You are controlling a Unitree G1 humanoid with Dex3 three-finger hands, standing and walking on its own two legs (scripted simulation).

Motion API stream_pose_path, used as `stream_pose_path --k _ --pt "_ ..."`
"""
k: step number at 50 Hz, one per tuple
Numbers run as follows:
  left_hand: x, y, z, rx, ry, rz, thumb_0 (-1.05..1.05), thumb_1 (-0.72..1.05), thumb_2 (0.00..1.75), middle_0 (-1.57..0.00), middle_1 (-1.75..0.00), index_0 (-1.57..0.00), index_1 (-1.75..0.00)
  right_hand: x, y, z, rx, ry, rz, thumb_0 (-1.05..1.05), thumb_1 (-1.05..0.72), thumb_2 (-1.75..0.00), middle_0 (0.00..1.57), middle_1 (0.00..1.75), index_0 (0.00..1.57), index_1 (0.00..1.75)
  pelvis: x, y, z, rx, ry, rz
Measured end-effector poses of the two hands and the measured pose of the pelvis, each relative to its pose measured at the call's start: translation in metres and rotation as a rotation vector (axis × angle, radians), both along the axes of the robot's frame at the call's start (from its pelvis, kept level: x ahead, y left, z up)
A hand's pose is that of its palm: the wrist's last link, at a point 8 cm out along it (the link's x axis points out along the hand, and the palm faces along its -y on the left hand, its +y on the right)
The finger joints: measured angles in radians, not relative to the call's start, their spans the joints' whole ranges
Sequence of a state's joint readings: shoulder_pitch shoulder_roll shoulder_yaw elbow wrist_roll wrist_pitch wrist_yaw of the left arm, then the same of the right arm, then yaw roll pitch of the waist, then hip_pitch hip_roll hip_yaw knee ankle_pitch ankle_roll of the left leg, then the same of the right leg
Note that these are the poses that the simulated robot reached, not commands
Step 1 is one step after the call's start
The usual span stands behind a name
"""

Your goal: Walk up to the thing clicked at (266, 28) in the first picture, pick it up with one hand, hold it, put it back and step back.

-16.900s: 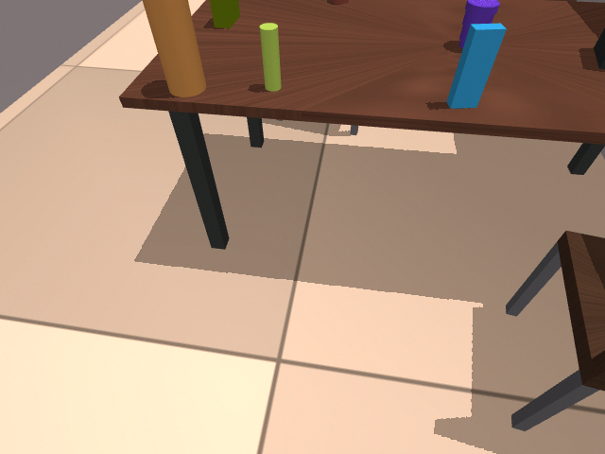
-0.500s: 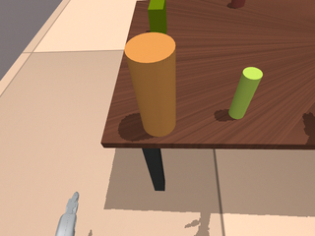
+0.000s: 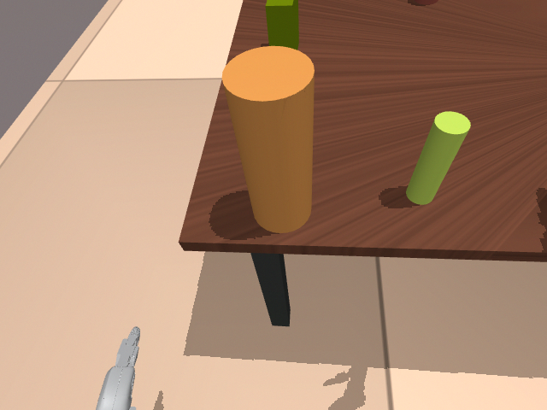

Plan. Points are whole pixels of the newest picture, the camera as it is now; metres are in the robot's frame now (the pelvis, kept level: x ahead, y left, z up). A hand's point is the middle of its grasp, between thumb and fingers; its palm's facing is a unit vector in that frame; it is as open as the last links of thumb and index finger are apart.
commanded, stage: go down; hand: right
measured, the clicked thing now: (433, 162) +0.49 -0.19 +0.06
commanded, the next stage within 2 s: approach in 0.32 s
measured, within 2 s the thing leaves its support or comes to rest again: neither
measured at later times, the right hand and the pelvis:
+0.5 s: hand out of the picture +0.41 -0.37 +0.17, palm faces +0.16 +0.99 +0.02, open 17.7 cm; pelvis +0.00 +0.00 +0.00, yaw +0 degrees
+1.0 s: hand (483, 184) +0.47 -0.26 +0.04, palm faces +0.07 +1.00 +0.05, open 17.6 cm; pelvis -0.02 +0.00 -0.04, yaw +2 degrees
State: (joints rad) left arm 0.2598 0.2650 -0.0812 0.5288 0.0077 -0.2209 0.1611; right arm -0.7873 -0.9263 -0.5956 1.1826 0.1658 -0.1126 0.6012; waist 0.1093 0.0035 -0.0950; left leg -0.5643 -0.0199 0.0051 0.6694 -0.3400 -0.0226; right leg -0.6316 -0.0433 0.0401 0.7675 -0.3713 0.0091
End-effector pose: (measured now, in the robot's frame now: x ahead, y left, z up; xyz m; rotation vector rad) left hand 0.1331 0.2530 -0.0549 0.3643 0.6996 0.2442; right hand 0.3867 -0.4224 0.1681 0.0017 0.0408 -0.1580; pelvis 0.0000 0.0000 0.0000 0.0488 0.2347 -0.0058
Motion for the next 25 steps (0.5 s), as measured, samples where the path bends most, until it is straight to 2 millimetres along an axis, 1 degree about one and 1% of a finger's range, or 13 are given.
stream_pose_path --k 7,12,16,20,25 --pt "0.007 0.000 0.010 0.007 -0.048 0.001 -0.01 -0.54 0.06 -0.05 -0.05 -0.06 -0.06 0.002 -0.001 0.005 0.017 -0.017 -0.009 -0.02 0.59 -0.04 0.05 0.05 0.05 0.05 0.004 0.000 0.000 -0.002 -0.003 0.002" --pt "0.004 -0.002 0.004 -0.004 -0.023 -0.006 -0.01 -0.54 0.06 -0.05 -0.05 -0.05 -0.06 -0.001 -0.004 -0.001 -0.007 0.021 -0.009 -0.02 0.59 -0.04 0.05 0.05 0.05 0.05 0.005 0.000 -0.001 0.000 0.002 0.002" --pt "0.002 -0.003 0.000 -0.014 -0.002 -0.014 -0.01 -0.55 0.06 -0.05 -0.05 -0.05 -0.06 -0.004 -0.002 -0.008 -0.002 0.027 -0.004 -0.02 0.59 -0.04 0.05 0.05 0.05 0.05 0.004 0.000 -0.001 0.000 0.004 0.000" --pt "0.005 -0.001 0.001 -0.005 -0.010 -0.007 -0.01 -0.55 0.06 -0.05 -0.05 -0.06 -0.06 -0.003 0.001 -0.006 0.007 -0.012 0.007 -0.02 0.60 -0.04 0.05 0.05 0.05 0.05 0.004 0.000 -0.002 -0.001 0.001 0.000" --pt "0.006 -0.001 0.003 0.003 -0.020 -0.005 -0.01 -0.55 0.06 -0.05 -0.05 -0.05 -0.06 -0.003 0.000 -0.004 0.020 -0.019 -0.004 -0.02 0.59 -0.04 0.05 0.05 0.05 0.05 0.004 0.000 -0.002 0.000 -0.003 0.000"
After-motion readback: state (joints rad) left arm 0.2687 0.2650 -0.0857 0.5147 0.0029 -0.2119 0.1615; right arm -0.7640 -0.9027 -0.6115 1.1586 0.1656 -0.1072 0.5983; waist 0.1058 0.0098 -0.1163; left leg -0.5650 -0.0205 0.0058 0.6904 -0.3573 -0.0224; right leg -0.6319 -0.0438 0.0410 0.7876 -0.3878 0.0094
